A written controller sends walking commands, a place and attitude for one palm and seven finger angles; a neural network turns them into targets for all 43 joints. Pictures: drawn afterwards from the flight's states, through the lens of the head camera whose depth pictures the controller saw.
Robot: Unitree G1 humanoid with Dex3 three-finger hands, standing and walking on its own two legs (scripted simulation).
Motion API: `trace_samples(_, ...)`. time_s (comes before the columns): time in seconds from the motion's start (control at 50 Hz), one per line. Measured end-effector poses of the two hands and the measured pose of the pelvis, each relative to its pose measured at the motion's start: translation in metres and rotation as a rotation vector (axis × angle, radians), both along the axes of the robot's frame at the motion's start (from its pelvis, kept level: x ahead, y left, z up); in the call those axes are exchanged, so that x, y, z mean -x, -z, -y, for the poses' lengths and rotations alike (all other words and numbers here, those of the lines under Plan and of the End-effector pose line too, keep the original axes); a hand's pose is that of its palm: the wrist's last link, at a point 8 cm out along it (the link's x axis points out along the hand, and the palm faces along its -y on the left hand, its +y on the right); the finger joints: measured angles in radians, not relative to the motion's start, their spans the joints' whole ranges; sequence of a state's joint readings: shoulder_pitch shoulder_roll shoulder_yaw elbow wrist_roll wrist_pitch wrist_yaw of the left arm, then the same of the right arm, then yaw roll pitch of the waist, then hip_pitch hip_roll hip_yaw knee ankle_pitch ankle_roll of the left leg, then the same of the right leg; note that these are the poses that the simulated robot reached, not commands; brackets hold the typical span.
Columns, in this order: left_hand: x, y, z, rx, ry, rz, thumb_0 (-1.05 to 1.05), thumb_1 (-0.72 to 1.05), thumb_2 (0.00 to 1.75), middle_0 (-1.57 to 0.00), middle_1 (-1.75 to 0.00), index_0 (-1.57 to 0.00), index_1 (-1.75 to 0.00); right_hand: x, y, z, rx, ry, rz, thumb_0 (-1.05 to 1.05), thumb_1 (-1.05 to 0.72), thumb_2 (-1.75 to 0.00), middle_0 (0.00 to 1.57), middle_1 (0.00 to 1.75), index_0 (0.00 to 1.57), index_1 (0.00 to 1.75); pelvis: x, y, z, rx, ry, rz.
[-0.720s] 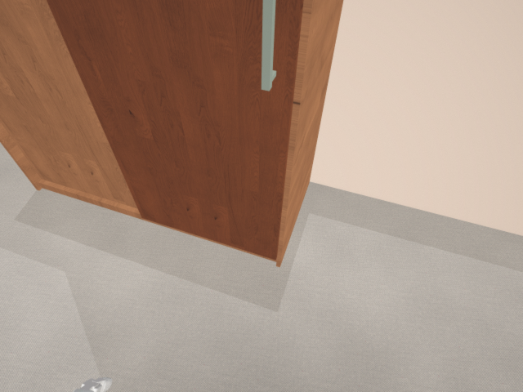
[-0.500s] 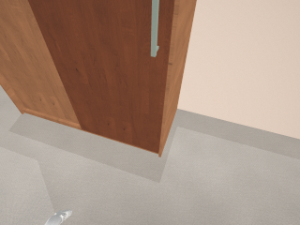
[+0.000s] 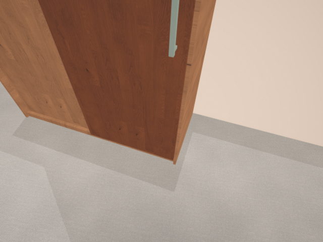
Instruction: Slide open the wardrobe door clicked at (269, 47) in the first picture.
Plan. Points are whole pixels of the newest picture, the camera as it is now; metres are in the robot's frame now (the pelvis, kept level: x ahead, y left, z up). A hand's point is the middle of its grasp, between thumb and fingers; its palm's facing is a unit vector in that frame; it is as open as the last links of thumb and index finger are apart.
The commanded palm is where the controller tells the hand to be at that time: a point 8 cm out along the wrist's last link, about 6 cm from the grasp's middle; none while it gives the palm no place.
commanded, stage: stand and wait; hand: right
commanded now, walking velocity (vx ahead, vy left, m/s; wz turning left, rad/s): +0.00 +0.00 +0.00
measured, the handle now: (176, 17) +0.75 +0.00 +0.23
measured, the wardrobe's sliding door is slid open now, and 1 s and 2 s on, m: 0.00 0.00 0.00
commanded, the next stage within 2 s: look at it before walking up in 0.18 s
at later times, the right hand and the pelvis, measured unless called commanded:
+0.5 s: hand out of the picture +0.08 -0.23 -0.16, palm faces -0.03 +0.95 -0.32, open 7.4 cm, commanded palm none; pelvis +0.00 +0.00 +0.00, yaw +0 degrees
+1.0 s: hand out of the picture +0.07 -0.24 -0.16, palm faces -0.02 +0.94 -0.33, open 7.4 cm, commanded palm none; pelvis +0.00 +0.00 +0.00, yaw +1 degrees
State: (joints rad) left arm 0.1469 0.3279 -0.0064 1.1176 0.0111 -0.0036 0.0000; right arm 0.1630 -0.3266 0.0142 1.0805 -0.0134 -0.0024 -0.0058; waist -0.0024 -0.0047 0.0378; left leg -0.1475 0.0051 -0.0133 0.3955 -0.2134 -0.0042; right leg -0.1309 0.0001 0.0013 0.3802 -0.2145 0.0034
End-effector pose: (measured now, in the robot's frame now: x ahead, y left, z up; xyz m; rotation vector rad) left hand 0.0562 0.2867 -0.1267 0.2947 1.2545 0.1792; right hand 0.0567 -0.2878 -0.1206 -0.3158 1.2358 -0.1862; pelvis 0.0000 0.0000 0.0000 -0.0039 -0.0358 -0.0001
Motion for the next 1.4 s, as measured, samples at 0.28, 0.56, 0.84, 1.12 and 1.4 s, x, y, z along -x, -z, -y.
trace_samples(0.28,0.001,0.001,0.001,0.015,-0.001,0.008,0.01,0.90,0.90,-0.20,-0.30,-0.20,-0.30,-0.008,-0.001,-0.010,-0.010,-0.013,0.025,0.01,-0.90,-0.90,0.20,0.30,0.20,0.30,0.003,-0.001,-0.004,0.000,-0.003,-0.007)
trace_samples(0.56,-0.009,-0.003,-0.002,0.001,0.004,0.026,0.01,0.90,0.90,-0.20,-0.30,-0.20,-0.30,-0.014,-0.001,-0.009,-0.012,-0.011,0.034,0.00,-0.90,-0.90,0.20,0.30,0.20,0.30,-0.001,-0.001,-0.004,-0.001,-0.003,-0.005)
trace_samples(0.84,-0.014,-0.005,-0.001,-0.001,0.011,0.027,0.01,0.90,0.90,-0.20,-0.30,-0.20,-0.30,-0.010,-0.001,-0.004,-0.006,-0.002,0.020,0.01,-0.90,-0.90,0.20,0.30,0.20,0.30,-0.004,-0.002,-0.003,-0.002,-0.002,-0.005)
trace_samples(1.12,-0.004,0.004,0.012,0.021,-0.054,0.058,0.01,0.91,0.90,-0.20,-0.30,-0.20,-0.30,-0.003,0.010,-0.015,-0.024,-0.020,-0.028,0.00,-0.90,-0.90,0.20,0.30,0.20,0.30,0.003,0.004,-0.002,0.005,-0.070,-0.009)
trace_samples(1.4,0.056,0.038,0.000,0.113,-0.230,0.024,0.01,0.91,0.90,-0.20,-0.30,-0.20,-0.30,0.007,0.018,-0.078,-0.060,-0.106,-0.054,0.00,-0.90,-0.90,0.20,0.30,0.20,0.30,0.024,0.018,-0.030,0.015,-0.216,-0.011)
